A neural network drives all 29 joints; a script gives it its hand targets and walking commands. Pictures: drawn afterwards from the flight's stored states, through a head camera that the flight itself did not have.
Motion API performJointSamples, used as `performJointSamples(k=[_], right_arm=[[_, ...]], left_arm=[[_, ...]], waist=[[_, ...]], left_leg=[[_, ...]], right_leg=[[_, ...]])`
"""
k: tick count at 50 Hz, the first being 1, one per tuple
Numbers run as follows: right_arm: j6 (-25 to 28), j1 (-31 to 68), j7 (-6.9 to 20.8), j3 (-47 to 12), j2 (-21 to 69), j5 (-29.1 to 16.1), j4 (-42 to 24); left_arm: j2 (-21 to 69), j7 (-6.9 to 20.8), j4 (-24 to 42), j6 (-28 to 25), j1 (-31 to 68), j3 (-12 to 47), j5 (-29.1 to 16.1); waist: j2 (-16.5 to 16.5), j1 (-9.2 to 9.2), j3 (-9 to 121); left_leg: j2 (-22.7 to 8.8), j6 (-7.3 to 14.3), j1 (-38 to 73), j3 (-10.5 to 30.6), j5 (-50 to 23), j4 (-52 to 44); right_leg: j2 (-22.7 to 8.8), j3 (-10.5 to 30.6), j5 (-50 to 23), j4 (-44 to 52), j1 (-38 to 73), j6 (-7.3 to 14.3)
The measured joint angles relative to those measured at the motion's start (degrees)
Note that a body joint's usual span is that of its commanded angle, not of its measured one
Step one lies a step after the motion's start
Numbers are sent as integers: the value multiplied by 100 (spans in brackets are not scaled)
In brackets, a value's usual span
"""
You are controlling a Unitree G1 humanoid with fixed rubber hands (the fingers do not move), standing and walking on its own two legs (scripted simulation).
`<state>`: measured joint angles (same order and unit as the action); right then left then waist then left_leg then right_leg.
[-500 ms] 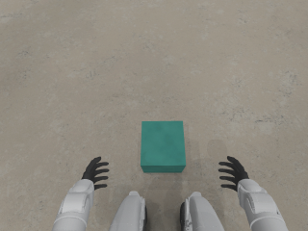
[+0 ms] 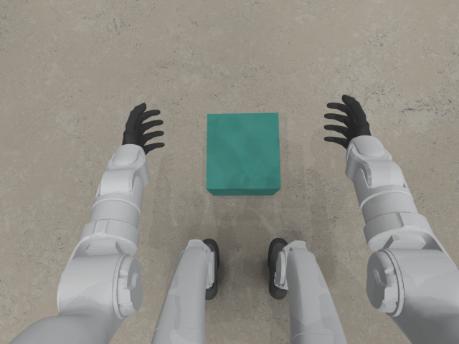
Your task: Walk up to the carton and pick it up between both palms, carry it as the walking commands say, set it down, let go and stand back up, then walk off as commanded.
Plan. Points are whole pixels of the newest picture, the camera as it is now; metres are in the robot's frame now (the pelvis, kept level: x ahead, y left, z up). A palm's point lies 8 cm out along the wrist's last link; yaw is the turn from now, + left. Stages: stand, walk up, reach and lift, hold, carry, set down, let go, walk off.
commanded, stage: reach and lift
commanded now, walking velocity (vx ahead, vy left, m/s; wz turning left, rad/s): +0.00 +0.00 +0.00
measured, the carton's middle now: (242, 158) +0.50 +0.01 -0.56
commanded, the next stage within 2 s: none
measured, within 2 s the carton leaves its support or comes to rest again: neither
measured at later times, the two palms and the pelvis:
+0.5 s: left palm (148, 106) +0.51 +0.20 -0.12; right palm (346, 98) +0.52 -0.18 -0.12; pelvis +0.02 +0.01 -0.01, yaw +0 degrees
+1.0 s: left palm (170, 133) +0.50 +0.19 -0.28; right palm (322, 129) +0.51 -0.18 -0.29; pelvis -0.01 +0.00 -0.16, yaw +0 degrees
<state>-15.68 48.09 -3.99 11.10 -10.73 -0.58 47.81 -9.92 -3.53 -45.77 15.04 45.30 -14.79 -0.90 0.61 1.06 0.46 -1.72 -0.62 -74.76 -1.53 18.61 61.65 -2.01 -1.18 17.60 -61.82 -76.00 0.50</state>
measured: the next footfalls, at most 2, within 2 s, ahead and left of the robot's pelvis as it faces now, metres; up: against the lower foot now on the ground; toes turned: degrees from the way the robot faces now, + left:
none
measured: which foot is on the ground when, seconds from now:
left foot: down 0.00-1.00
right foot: down 0.00-1.00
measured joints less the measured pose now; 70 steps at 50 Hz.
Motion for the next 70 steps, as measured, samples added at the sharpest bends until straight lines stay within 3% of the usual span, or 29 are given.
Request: performJointSamples(k=[12,27,37,49,70], right_arm=[[773,1116,-27,368,-90,124,425],[1076,1393,221,743,-139,491,334],[1096,1748,151,776,-255,373,757],[990,2007,-166,112,-615,-471,558],[1247,3023,-337,-397,-875,-906,1583]], left_arm=[[-150,21,-451,-823,1083,-337,61],[62,24,-306,-1084,1381,-714,423],[7,-114,-626,-1069,1754,-642,351],[-389,-389,-444,-941,2046,111,-456],[-725,-439,-1481,-1180,3067,555,-938]], waist=[[0,-8,206],[-52,2,408],[-18,20,571],[-45,-6,195],[-54,9,-831]], left_leg=[[-6,-2,-895,11,16,52],[-4,45,-1525,-2,-36,37],[-2,40,-2791,32,435,1484],[3,19,-4167,102,884,3268],[15,5,-5248,131,1197,5121]], right_leg=[[10,-1,5,-30,-883,-14],[23,30,-92,54,-1486,-64],[-4,55,385,-1405,-2759,-54],[-26,69,832,-3188,-4135,-32],[-30,142,1126,-5054,-5250,-13]])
